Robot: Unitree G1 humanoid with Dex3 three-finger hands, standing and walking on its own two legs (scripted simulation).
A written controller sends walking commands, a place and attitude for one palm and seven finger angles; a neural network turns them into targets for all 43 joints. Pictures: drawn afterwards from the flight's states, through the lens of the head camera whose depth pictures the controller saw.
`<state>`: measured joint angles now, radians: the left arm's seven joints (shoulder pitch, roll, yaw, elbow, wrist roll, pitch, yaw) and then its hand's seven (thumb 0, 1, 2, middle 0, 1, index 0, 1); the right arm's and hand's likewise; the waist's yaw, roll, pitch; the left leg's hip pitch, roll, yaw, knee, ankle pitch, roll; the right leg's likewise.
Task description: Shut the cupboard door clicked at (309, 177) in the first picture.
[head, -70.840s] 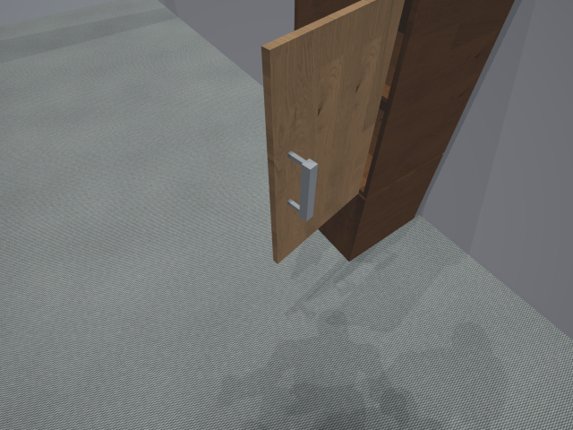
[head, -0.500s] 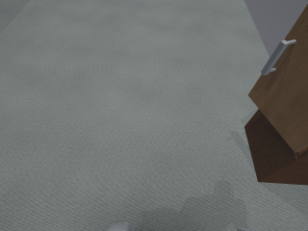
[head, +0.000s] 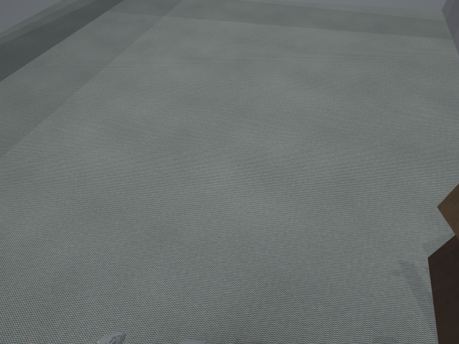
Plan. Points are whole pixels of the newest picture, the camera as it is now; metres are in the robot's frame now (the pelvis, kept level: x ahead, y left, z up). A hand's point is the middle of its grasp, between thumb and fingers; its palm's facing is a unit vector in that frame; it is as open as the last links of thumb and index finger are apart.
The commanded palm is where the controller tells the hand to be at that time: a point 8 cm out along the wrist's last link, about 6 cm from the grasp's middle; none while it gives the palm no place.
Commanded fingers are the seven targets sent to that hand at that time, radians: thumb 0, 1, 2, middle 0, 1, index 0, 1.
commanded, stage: walk to a spot facing it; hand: left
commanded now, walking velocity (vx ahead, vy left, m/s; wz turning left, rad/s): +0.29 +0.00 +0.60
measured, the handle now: out of the picture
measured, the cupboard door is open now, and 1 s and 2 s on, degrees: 23 23 23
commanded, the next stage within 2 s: turn to face it in 0.58 s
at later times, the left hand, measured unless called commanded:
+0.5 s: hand out of the picture +0.08 +0.23 -0.19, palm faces +0.38 -0.90 -0.20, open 7.4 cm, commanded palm none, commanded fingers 0.00 0.90 0.90 -0.20 -0.30 -0.20 -0.30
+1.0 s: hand (131, 244) +0.37 +0.28 -0.16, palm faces +0.34 -0.92 -0.18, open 7.3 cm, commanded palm none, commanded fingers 0.00 0.90 0.90 -0.20 -0.30 -0.20 -0.30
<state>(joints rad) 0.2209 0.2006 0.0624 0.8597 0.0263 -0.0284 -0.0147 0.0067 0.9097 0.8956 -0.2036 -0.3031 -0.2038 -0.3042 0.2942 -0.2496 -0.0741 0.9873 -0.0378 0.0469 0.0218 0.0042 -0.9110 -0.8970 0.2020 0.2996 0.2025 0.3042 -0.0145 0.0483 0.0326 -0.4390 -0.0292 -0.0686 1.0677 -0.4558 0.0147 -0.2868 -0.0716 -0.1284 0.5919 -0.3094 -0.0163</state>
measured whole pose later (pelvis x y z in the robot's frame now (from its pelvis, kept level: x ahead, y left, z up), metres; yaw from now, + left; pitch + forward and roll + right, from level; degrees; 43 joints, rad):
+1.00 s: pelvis +0.34 +0.09 +0.00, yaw +20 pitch +0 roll -1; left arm 0.17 0.14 0.03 0.93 0.02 -0.01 0.00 0.01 0.91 0.90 -0.20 -0.30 -0.20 -0.30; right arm 0.29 -0.17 -0.03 1.04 -0.01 0.00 -0.03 0.00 -0.91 -0.90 0.20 0.30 0.20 0.30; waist -0.02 0.04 0.09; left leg -0.23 -0.03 0.03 0.85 -0.53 0.01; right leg -0.34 0.03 -0.03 0.57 -0.22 -0.04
